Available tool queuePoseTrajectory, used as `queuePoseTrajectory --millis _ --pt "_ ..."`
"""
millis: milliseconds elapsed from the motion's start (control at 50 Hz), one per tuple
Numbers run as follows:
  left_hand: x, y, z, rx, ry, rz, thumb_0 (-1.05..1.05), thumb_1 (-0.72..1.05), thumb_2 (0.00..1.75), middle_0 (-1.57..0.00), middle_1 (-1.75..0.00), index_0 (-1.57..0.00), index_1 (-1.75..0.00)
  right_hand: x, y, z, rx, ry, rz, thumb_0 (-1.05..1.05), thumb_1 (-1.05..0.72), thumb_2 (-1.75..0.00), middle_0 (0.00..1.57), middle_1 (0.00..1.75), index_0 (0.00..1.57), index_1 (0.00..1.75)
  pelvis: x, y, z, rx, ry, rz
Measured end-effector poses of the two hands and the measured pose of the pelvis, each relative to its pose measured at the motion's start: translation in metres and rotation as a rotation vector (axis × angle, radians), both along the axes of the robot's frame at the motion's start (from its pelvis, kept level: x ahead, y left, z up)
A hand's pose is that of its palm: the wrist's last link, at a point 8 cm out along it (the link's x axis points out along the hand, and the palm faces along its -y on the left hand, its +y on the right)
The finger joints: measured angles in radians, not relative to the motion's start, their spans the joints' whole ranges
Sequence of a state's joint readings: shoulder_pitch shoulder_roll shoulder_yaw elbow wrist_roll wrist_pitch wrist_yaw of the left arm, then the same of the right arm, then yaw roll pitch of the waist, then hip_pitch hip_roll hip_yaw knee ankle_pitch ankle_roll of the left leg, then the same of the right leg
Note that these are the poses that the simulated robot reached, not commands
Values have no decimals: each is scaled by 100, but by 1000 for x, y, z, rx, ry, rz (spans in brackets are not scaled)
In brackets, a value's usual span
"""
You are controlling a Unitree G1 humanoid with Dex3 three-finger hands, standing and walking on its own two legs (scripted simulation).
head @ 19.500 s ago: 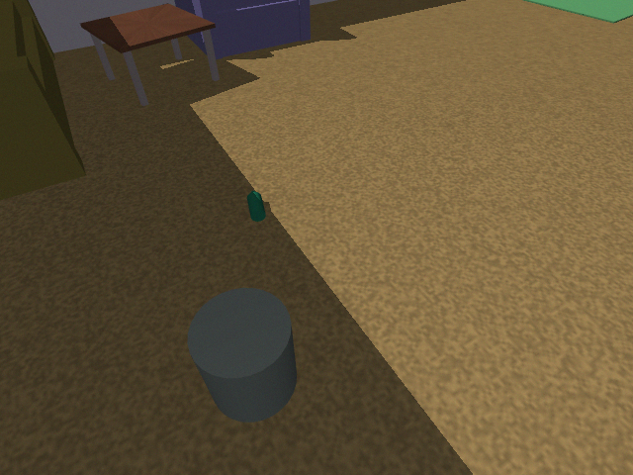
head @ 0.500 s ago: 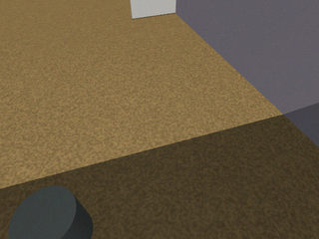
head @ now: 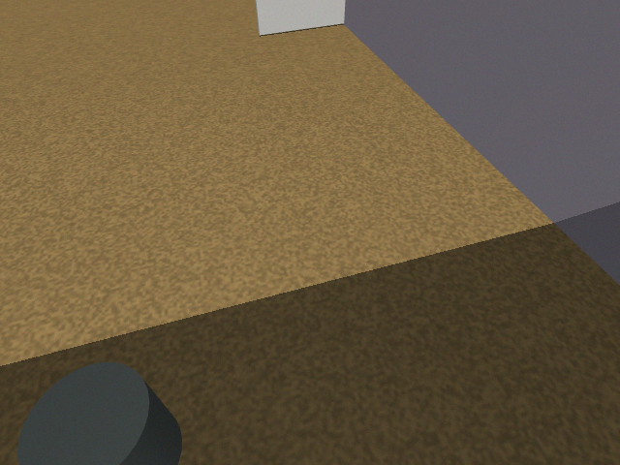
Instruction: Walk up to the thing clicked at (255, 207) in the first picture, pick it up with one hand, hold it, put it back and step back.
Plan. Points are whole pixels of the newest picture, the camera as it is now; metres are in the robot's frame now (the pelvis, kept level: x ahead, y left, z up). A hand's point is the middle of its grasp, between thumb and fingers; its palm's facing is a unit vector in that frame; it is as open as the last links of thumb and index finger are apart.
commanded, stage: stand
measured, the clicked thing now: out of the picture +0.45 +1.42 -0.75
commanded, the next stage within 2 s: walk up in 0.52 s
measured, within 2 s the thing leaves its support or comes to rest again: neither
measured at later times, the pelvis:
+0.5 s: pelvis +0.00 +0.00 +0.00, yaw +0 degrees
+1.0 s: pelvis +0.11 -0.04 -0.01, yaw -1 degrees
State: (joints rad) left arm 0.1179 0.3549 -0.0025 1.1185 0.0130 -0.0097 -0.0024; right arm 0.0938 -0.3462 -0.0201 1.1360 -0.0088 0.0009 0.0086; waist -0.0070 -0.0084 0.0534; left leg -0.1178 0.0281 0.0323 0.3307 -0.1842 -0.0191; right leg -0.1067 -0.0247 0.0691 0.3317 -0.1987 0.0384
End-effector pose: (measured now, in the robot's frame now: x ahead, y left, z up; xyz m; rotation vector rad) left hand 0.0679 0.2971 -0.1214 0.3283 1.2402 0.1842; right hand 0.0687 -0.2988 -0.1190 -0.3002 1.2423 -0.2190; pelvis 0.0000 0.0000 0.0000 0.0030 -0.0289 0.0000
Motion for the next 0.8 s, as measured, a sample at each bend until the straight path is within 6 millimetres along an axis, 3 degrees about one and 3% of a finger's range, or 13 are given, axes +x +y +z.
queuePoseTrajectory --millis 560,660,740,800 --pt "-2 0 0 -7 -13 0 1 90 90 -20 -30 -20 -30 1 -3 2 4 -16 5 1 -90 -90 20 30 20 30 2 -1 -1 -2 -5 1" --pt "5 8 3 15 -1 -15 1 90 90 -20 -30 -20 -30 -5 -20 1 -1 -55 -31 1 -90 -90 20 30 21 30 17 -8 -6 5 -2 -32" --pt "24 4 11 48 -12 -39 1 90 90 -20 -30 -20 -30 -12 -44 -3 -8 -19 -54 0 -90 -90 20 30 21 30 31 -24 -9 15 -13 -42" --pt "34 -1 13 83 -58 -28 1 90 90 -20 -30 -20 -30 -7 -64 -15 -19 33 -55 1 -90 -90 20 30 21 30 45 -36 -18 -14 -30 -29"
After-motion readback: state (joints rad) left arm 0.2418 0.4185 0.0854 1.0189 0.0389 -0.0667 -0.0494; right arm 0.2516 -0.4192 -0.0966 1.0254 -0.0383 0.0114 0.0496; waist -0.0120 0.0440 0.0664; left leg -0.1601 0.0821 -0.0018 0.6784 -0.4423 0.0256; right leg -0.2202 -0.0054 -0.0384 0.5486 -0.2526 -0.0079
